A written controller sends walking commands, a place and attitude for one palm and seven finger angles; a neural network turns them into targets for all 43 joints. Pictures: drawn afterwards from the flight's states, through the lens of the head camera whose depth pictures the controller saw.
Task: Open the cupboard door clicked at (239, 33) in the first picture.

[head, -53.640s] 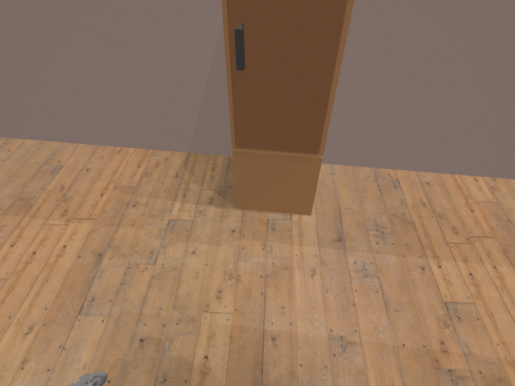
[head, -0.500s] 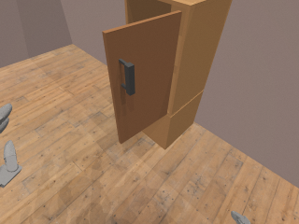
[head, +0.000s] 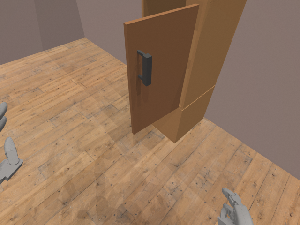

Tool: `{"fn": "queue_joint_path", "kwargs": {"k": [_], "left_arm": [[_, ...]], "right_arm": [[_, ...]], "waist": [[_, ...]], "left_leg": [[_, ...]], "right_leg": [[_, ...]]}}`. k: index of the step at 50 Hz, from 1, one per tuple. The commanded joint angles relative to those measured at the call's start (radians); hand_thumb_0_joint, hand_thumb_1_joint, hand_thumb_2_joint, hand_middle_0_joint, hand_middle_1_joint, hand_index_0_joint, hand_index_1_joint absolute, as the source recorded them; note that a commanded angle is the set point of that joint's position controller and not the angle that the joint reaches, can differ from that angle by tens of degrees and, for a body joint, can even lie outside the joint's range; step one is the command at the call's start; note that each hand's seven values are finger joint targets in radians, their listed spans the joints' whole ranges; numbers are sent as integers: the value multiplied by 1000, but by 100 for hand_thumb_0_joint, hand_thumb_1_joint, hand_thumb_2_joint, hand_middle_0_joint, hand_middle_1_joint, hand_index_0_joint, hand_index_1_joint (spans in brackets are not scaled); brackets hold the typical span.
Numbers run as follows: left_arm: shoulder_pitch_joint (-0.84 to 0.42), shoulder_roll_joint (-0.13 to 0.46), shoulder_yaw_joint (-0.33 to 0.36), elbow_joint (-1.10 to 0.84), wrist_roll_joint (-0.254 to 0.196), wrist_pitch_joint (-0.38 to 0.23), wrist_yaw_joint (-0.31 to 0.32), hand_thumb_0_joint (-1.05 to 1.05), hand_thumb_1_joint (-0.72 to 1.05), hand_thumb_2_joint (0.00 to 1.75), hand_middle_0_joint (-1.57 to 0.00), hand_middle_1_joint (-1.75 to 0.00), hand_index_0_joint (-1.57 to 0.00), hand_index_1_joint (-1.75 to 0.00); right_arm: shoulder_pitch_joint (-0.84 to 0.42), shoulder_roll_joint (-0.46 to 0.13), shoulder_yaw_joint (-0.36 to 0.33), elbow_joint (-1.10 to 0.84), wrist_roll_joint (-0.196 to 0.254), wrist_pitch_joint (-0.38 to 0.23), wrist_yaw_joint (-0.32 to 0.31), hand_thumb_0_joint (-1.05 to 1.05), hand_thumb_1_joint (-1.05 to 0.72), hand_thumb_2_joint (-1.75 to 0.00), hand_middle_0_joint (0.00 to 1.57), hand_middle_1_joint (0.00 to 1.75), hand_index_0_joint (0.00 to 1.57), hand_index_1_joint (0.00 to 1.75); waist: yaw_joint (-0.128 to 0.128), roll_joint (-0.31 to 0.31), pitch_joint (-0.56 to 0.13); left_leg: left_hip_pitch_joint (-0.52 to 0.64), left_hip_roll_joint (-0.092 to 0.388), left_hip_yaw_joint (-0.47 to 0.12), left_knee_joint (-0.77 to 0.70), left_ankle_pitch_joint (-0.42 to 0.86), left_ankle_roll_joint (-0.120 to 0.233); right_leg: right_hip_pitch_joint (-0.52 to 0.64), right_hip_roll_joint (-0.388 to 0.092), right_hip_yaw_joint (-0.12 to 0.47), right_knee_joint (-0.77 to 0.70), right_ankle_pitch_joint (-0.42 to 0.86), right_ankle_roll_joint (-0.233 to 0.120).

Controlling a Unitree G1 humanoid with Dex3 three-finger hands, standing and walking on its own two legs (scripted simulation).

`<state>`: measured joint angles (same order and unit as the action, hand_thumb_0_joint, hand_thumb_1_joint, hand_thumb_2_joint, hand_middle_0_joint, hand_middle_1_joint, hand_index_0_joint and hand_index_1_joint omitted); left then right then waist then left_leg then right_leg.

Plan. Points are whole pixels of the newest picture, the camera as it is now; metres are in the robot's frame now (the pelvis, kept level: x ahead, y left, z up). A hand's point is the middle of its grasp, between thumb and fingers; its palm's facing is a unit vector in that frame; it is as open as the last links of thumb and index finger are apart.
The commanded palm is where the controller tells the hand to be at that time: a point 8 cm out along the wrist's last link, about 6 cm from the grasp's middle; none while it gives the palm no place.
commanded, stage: stop stepping back and stand still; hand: left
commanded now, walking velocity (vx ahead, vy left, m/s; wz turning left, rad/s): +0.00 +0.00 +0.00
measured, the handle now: (143, 67) +0.64 +0.08 +0.08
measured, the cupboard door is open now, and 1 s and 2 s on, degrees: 85 85 85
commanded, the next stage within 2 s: let the arm hang, fingers relaxed in 0.20 s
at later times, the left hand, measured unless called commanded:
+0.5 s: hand (71, 215) +0.16 +0.23 -0.09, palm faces +0.02 -0.91 -0.40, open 7.4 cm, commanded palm none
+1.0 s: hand out of the picture +0.00 +0.22 -0.16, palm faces +0.06 -0.94 -0.35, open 7.3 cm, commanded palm none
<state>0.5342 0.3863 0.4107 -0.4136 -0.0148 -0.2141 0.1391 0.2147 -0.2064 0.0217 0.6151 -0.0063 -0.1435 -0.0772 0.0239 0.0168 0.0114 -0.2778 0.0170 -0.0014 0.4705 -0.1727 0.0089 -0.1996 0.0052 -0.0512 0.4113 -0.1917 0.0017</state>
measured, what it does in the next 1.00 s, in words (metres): stands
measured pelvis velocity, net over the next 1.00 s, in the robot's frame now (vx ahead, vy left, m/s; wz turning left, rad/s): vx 0.01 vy -0.02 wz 0.05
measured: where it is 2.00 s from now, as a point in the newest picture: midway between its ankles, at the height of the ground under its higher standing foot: outside the picture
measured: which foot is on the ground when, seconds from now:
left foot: down 0.00-1.00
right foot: down 0.00-1.00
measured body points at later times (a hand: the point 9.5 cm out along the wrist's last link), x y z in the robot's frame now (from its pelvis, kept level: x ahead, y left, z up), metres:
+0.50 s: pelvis +0.00 +0.00 -0.01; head +0.01 -0.03 +0.44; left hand +0.16 +0.28 -0.07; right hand +0.14 -0.27 -0.14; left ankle +0.05 +0.11 -0.74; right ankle +0.02 -0.12 -0.74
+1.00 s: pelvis +0.01 -0.02 +0.00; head +0.02 -0.04 +0.45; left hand +0.00 +0.27 -0.13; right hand +0.06 -0.28 -0.16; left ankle +0.05 +0.11 -0.74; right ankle +0.02 -0.12 -0.74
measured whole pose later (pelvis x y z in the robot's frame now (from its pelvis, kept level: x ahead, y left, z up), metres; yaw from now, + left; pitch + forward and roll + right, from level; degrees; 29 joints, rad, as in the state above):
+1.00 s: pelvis +0.01 -0.02 +0.00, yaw +3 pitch -2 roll +0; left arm 0.23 0.29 0.03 1.14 0.01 0.01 0.00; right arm 0.20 -0.26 -0.01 1.10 -0.02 0.02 -0.01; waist 0.01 0.06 0.07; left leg -0.24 0.01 -0.05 0.44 -0.16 -0.02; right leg -0.17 0.01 -0.08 0.43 -0.23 -0.04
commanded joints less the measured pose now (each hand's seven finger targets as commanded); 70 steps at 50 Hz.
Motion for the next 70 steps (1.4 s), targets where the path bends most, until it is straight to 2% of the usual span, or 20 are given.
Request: {"fn": "queue_joint_path", "kwargs": {"k": [1, 6, 8, 14, 15, 16, 17, 19, 22, 23, 25, 29, 32, 33, 36, 38, 47, 52, 58, 70], "left_arm": [[-136, 148, 51, -191, 5, -43, 17, 0, 90, 90, -20, -30, -20, -30], [-113, 182, 83, -266, 17, -48, 26, 0, 90, 90, -20, -30, -20, -30], [-67, 208, 117, -269, 17, -50, 29, 0, 90, 90, -20, -30, -20, -30], [19, 184, 120, -229, -8, -61, 23, 0, 90, 90, -20, -30, -20, -30], [-90, 5, -304, 561, 60, 111, -122, 0, 90, 90, -20, -30, -20, -30], [-100, 13, -277, 587, 48, 182, -137, 0, 90, 90, -20, -30, -20, -30], [-105, 12, -281, 568, 45, 201, -141, 0, 90, 90, -20, -30, -20, -30], [-161, 26, -287, 641, 51, 197, -139, 0, 90, 90, -20, -30, -20, -30], [-255, 77, -296, 804, 57, 194, -139, 0, 90, 90, -20, -30, -20, -30], [-289, 92, -301, 861, 55, 195, -138, 0, 90, 90, -20, -30, -20, -30], [-348, 85, -325, 967, 48, 208, -133, 0, 90, 90, -20, -30, -20, -30], [-332, 67, -352, 1150, 36, 212, -128, 0, 90, 90, -20, -30, -20, -30], [-303, 56, -357, 1265, 30, 206, -128, 0, 90, 90, -20, -30, -20, -30], [-304, 62, -357, 1291, 29, 203, -128, 0, 90, 90, -20, -30, -20, -30], [-301, 43, -357, 1369, 24, 200, -129, 0, 90, 90, -20, -30, -20, -30], [-307, 45, -357, 1404, 24, 198, -129, 0, 90, 90, -20, -30, -20, -30], [-347, 58, -356, 1489, 23, 198, -126, 0, 90, 90, -20, -30, -20, -30], [-373, 74, -354, 1493, 24, 197, -124, 0, 90, 90, -20, -30, -20, -30], [-389, 82, -352, 1488, 23, 190, -122, 0, 90, 90, -20, -30, -20, -30], [-436, 92, -350, 1480, 23, 182, -121, 0, 90, 90, -20, -30, -20, -30]], "right_arm": [[-85, -126, -51, -134, 2, -57, -17, 0, -90, -90, 20, 30, 20, 30], [-90, -123, -47, -145, -1, -73, -20, 0, -90, -90, 20, 30, 20, 30], [-88, -120, -48, -145, -3, -77, -17, 0, -90, -90, 20, 30, 20, 30], [-79, -115, -52, -134, -1, -74, -7, 0, -90, -90, 20, 30, 20, 30], [-117, -295, -107, 146, 10, -74, 78, 0, -90, -90, 20, 30, 20, 30], [-34, -244, -112, 144, 18, -6, 80, 0, -90, -90, 20, 30, 20, 30], [-32, -252, -110, 122, 17, 11, 75, 0, -90, -90, 20, 30, 20, 30], [-40, -259, -99, 130, 5, 43, 73, 0, -90, -90, 20, 30, 20, 30], [-64, -272, -91, 154, -7, 75, 77, 0, -90, -90, 20, 30, 20, 30], [-67, -269, -90, 163, -10, 86, 79, 0, -90, -90, 20, 30, 20, 30], [-62, -239, -78, 203, -18, 110, 79, 0, -90, -90, 20, 30, 20, 30], [-83, -220, -59, 250, -23, 131, 78, 0, -90, -90, 20, 30, 20, 30], [-71, -208, -56, 297, -19, 135, 70, 0, -90, -90, 20, 30, 20, 30], [-63, -217, -57, 309, -16, 136, 66, 0, -90, -90, 20, 30, 20, 30], [-37, -203, -57, 355, -15, 140, 60, 0, -90, -90, 20, 30, 20, 30], [-19, -208, -61, 376, -12, 143, 58, 0, -90, -90, 20, 30, 20, 30], [-1, -212, -67, 447, -15, 147, 57, 0, -90, -90, 20, 30, 20, 30], [-23, -221, -66, 460, -16, 145, 59, 0, -90, -90, 20, 30, 20, 30], [-61, -233, -62, 463, -15, 135, 59, 0, -90, -90, 20, 30, 20, 30], [-105, -253, -61, 464, -15, 129, 55, 0, -90, -90, 20, 30, 20, 30]], "waist": [[-29, 61, -10], [-13, 129, -45], [-8, 128, -57], [-16, 46, -80], [-71, 58, -17], [-54, 45, -90], [-54, 52, -81], [-35, -69, -113], [-33, -255, -118], [-39, -250, -106], [-51, -159, -62], [-25, 87, -32], [-18, 136, -55], [-20, 108, -52], [-25, 131, -46], [-27, 65, -16], [-34, -50, 51], [-30, -63, 60], [-19, -21, 20], [-24, -4, -17]], "left_leg": [[1, 44, -71, -154, -239, 8], [-68, 75, -129, -268, -320, 24], [-73, 65, -116, -252, -274, 23], [18, 35, -64, -125, -14, -2], [-71, 70, -113, 60, 250, 19], [15, 78, -91, 57, 312, 6], [19, 94, -107, 50, 301, 17], [-38, 115, -169, 31, 275, 58], [-39, 64, -149, 62, 145, 53], [-17, 38, -125, 89, 120, 45], [23, 20, -92, 96, 69, 33], [-31, 51, -149, -43, 15, 35], [-19, 46, -146, -69, -34, 29], [1, 51, -144, -66, -21, 27], [26, 53, -137, -75, -37, 24], [38, 58, -136, -77, -41, 24], [76, 57, -111, -91, -29, 24], [75, 62, -110, -108, 2, 24], [87, 76, -117, -137, 83, 22], [131, 84, -104, -154, 178, 10]], "right_leg": [[-51, -33, 78, -122, -217, 3], [72, 1, 41, -14, -119, 14], [98, -6, 44, -19, -83, 11], [50, -47, 75, -75, 18, -5], [-72, -121, 49, 71, 205, -37], [-91, -116, 81, 73, 148, -43], [-121, -94, 66, 91, 55, -37], [-77, -72, 61, 132, 7, -46], [-51, -122, 117, 73, 12, -82], [-84, -150, 137, 50, 7, -101], [-139, -171, 148, 19, -53, -112], [-49, -111, 126, 21, -128, -75], [2, -109, 133, -9, -129, -78], [2, -110, 129, -26, -121, -79], [0, -117, 133, -64, -132, -84], [-19, -117, 128, -94, -154, -86], [-56, -125, 129, -154, -212, -86], [-38, -125, 126, -151, -181, -80], [29, -122, 109, -118, -45, -69], [99, -132, 104, -117, 141, -58]]}}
